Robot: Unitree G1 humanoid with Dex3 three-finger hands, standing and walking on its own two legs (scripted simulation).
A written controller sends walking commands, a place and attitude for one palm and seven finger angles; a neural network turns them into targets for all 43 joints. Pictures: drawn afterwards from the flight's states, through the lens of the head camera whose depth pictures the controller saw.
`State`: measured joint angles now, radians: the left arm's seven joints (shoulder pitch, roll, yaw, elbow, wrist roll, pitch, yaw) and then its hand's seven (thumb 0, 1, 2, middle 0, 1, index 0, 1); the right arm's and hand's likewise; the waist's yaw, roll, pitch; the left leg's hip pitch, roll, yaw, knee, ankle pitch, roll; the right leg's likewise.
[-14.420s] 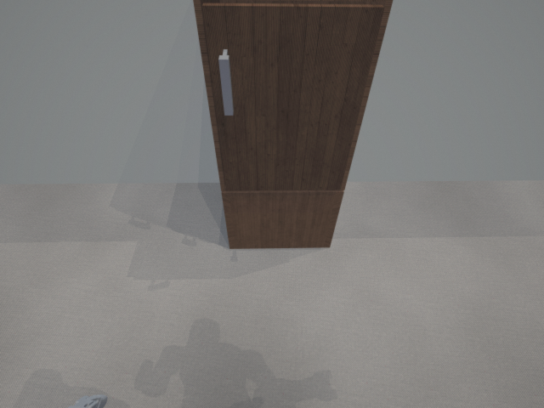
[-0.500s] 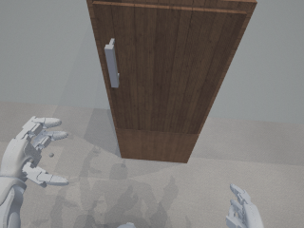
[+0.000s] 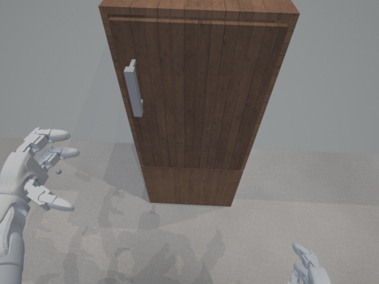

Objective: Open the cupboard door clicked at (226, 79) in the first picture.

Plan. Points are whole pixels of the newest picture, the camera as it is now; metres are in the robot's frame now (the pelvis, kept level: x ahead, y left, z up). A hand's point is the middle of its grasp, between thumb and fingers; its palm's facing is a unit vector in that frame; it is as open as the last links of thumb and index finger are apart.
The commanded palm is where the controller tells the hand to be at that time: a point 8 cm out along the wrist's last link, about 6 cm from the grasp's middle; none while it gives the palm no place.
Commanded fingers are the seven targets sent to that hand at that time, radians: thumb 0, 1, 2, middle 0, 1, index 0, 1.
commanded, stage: raise the hand with hooked fingers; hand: left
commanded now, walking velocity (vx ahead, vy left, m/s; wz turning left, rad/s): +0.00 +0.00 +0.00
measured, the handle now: (136, 89) +0.58 +0.19 +0.08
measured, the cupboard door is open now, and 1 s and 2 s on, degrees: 0 0 0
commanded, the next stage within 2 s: move the hooked fingers beside the handle in 0.32 s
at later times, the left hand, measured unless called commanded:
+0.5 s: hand (58, 173) +0.29 +0.28 +0.10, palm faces +0.04 -1.00 -0.01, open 14.0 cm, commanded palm +0.27 +0.32 +0.10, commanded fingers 0.00 -0.50 0.30 -0.30 -1.20 -0.30 -1.20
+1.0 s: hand (76, 143) +0.37 +0.27 +0.10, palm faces +0.02 -1.00 +0.01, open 14.0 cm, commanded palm +0.35 +0.32 +0.09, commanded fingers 0.00 -0.50 0.30 -0.30 -1.20 -0.30 -1.20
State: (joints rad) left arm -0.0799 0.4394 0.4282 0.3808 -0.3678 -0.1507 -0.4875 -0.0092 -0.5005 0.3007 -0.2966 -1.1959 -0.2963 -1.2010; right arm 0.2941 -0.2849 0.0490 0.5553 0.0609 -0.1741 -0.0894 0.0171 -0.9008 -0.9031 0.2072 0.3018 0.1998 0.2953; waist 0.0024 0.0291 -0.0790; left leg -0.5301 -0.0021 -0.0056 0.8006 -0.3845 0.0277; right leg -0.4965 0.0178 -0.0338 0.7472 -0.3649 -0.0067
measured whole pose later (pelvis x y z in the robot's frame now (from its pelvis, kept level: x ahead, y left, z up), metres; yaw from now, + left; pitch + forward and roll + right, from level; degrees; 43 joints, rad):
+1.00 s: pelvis +0.00 +0.01 +0.00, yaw -1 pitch +9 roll -2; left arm -0.40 0.47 0.42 0.68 -0.29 -0.21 -0.46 -0.01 -0.50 0.30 -0.30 -1.20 -0.30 -1.20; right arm 0.33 -0.29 0.05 0.58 0.06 -0.10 -0.08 0.02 -0.90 -0.90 0.21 0.30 0.20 0.30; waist -0.03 0.01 -0.08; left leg -0.61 0.00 0.00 0.83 -0.39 0.03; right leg -0.57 0.02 -0.03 0.77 -0.37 0.00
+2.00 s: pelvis +0.01 +0.01 -0.02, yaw -3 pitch +21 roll -4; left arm -1.01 0.76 0.50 1.27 -0.08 -0.28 -0.40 -0.01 -0.50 0.30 -0.30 -1.20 -0.30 -1.20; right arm 0.44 -0.29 0.06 0.60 0.00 0.07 -0.04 0.01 -0.90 -0.90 0.21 0.30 0.20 0.30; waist -0.20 0.01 -0.08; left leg -0.88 0.03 0.01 0.95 -0.44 0.04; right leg -0.83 0.05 -0.02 0.84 -0.38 0.01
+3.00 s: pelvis +0.00 +0.01 -0.03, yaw -3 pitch +22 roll -5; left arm -1.06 0.76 0.47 1.29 -0.07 -0.29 -0.37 -0.01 -0.50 0.30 -0.30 -1.20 -0.30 -1.20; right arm 0.44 -0.30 0.07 0.61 0.00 0.08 -0.04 0.01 -0.90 -0.90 0.21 0.30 0.20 0.30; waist -0.22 0.02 -0.07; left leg -0.93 0.03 -0.01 0.98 -0.44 0.04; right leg -0.87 0.05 -0.04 0.86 -0.37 0.01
